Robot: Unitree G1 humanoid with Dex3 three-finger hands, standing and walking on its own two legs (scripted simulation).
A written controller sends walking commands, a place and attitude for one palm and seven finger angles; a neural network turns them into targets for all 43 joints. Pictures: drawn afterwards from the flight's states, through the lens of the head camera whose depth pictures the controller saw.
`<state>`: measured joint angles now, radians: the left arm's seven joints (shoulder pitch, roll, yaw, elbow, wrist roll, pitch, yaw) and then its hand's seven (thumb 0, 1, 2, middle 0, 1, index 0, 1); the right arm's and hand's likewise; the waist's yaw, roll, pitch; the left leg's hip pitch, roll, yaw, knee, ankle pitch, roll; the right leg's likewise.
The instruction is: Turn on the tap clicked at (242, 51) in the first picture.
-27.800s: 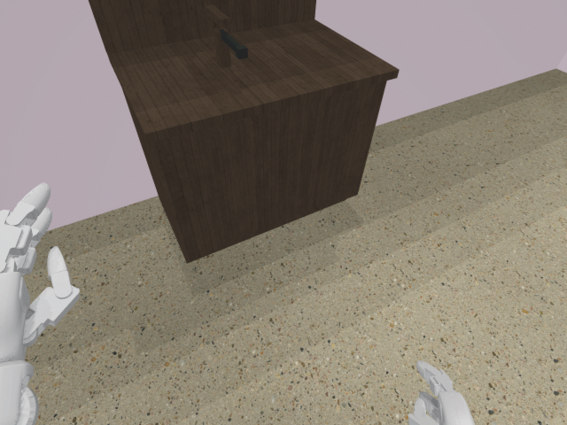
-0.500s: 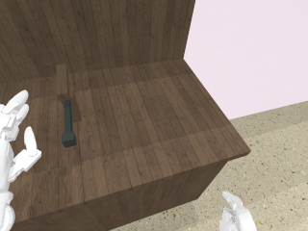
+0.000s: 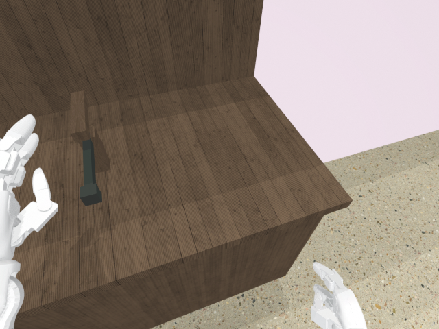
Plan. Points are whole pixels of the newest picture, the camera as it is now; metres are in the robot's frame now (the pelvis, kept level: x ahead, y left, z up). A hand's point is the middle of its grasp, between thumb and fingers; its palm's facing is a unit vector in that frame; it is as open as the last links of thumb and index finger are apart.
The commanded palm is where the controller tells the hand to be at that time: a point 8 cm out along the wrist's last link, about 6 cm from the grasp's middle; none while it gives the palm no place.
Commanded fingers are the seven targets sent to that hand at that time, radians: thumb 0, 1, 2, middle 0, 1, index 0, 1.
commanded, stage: come to a stop and stand still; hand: left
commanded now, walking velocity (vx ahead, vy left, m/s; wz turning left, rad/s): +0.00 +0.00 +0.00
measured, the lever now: (90, 194) +0.32 +0.26 +0.06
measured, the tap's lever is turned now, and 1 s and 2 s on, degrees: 0 0 0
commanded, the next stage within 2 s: look again from close up in 1.00 s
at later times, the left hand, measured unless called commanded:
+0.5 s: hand (7, 174) +0.25 +0.29 +0.21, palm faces +0.50 -0.75 -0.43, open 7.4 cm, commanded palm +0.15 +0.28 +0.18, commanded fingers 0.00 0.90 0.90 -0.20 -0.30 -0.20 -0.30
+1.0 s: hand (34, 208) +0.23 +0.26 +0.17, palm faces +0.36 -0.85 -0.39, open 7.4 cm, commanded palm +0.16 +0.30 +0.18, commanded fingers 0.00 0.90 0.90 -0.20 -0.30 -0.20 -0.30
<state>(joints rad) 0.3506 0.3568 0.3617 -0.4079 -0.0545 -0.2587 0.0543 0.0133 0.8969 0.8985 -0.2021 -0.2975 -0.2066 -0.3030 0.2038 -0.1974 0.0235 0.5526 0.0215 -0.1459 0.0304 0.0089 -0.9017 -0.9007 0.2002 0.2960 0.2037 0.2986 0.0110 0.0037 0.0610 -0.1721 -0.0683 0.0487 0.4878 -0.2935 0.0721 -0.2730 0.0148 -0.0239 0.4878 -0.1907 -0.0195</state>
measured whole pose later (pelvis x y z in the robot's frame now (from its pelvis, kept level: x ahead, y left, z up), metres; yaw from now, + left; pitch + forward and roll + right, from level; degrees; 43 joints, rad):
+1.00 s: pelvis +0.01 +0.01 +0.00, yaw +1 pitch -1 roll -1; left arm 0.38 0.39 0.38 -0.47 -0.05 -0.25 0.06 0.01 0.89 0.90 -0.21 -0.30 -0.21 -0.30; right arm 0.16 -0.20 0.03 0.56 0.02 -0.13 0.00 0.01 -0.90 -0.90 0.20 0.30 0.20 0.30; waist 0.03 -0.03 0.09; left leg -0.17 -0.07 0.04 0.47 -0.29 0.08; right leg -0.25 0.01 -0.04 0.43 -0.17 0.00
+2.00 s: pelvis +0.00 -0.03 +0.00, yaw +0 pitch -1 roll +0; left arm 0.40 0.39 0.36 -0.45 -0.07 -0.20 0.06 0.01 0.89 0.90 -0.21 -0.30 -0.21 -0.30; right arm 0.20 -0.18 0.02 0.54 0.01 -0.10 -0.01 0.01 -0.90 -0.90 0.20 0.30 0.20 0.30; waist 0.03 -0.04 0.06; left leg -0.18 -0.02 0.04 0.47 -0.27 0.03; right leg -0.25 0.06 -0.04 0.40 -0.14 -0.06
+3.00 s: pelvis -0.02 -0.08 -0.01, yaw +0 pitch -1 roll +2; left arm 0.34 0.41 0.40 -0.35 -0.07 -0.20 0.09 0.01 0.90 0.90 -0.21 -0.30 -0.21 -0.30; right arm 0.20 -0.23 0.00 0.54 0.03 -0.15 0.00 0.01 -0.90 -0.90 0.20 0.30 0.20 0.30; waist 0.02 0.03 0.08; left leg -0.25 0.02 0.03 0.59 -0.33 0.00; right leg -0.31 0.10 -0.08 0.51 -0.18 -0.09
